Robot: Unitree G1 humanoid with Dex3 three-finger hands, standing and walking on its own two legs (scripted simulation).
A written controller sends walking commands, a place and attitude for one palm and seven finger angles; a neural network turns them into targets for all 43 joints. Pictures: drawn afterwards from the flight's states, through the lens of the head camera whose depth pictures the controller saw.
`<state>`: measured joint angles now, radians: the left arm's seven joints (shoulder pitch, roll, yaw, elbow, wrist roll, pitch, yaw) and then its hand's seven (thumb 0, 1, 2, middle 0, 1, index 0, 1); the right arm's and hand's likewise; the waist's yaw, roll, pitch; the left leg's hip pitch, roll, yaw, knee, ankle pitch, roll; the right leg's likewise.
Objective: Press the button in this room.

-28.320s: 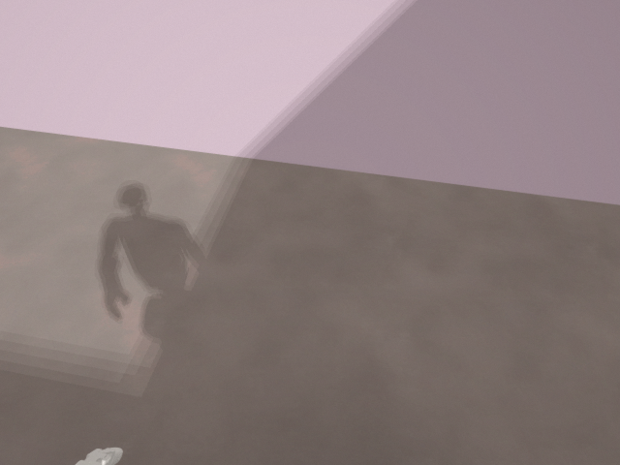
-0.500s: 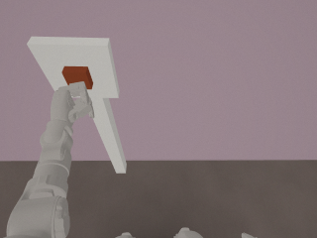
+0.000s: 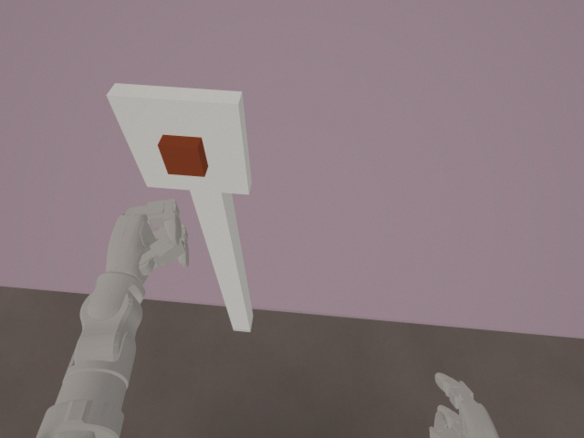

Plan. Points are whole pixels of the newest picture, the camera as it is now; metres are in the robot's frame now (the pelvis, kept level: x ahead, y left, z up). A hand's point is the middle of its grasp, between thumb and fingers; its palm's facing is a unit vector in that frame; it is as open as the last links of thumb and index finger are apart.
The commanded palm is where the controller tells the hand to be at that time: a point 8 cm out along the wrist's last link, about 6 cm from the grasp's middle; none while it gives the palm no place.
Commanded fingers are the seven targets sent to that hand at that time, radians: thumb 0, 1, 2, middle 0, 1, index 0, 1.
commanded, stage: draw the hand back to the body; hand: left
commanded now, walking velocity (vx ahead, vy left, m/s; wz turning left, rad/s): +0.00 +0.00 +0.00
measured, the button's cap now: (184, 154) +0.49 +0.19 +0.11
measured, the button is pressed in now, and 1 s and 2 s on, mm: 0 0 0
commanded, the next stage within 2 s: step back with the hand held close in 1.50 s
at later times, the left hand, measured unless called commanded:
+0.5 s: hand (138, 269) +0.28 +0.19 +0.13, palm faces -0.03 -1.00 -0.04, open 3.1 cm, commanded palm +0.25 +0.25 +0.14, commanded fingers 0.00 0.90 0.90 -1.30 -1.50 -1.30 -1.50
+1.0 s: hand (52, 298) +0.22 +0.23 +0.18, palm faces +0.35 -0.88 -0.32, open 3.1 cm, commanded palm +0.17 +0.27 +0.19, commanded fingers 0.00 0.90 0.90 -1.30 -1.50 -1.30 -1.50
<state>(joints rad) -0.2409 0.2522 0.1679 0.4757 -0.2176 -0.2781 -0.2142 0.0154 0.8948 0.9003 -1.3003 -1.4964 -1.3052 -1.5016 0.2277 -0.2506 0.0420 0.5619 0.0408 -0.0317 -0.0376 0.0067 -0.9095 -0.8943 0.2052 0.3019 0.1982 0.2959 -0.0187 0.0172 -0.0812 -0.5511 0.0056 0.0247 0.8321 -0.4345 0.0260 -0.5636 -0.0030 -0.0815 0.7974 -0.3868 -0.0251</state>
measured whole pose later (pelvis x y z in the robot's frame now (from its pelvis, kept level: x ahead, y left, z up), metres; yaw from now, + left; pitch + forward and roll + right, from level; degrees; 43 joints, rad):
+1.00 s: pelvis +0.01 +0.01 +0.04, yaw +0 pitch -4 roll -1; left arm 0.41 0.29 0.20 -0.36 -0.06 -0.05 0.11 0.02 0.89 0.90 -1.30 -1.50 -1.31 -1.50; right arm 0.20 -0.23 0.05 0.61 0.00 -0.10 -0.06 0.01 -0.91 -0.89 0.21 0.30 0.20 0.30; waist 0.06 0.06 0.00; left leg -0.09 -0.01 0.04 0.44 -0.29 0.03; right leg -0.11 0.00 -0.06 0.42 -0.24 -0.01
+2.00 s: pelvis -0.02 +0.02 +0.03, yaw -2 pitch +0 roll +0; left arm 0.63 0.39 0.36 -0.55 -0.03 -0.18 0.13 0.01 0.88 0.90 -1.30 -1.49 -1.31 -1.50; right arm 0.21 -0.24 -0.01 0.55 0.01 0.00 -0.07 0.01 -0.91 -0.89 0.20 0.30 0.20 0.30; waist -0.01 0.02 0.02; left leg -0.24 -0.02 0.08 0.49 -0.25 0.05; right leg -0.28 -0.01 -0.02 0.47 -0.19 0.01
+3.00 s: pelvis -0.18 +0.03 +0.03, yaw -2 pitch +4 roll -4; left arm 0.58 0.38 0.39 -0.63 -0.04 -0.28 0.16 0.01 0.89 0.90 -1.31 -1.50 -1.31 -1.50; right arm 0.19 -0.14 0.02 0.64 -0.04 -0.13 -0.03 0.01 -0.91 -0.89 0.21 0.30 0.20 0.30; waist 0.02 0.00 -0.06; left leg -0.52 0.05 0.06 0.37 0.06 0.04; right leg -0.12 0.06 -0.03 0.53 -0.50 -0.04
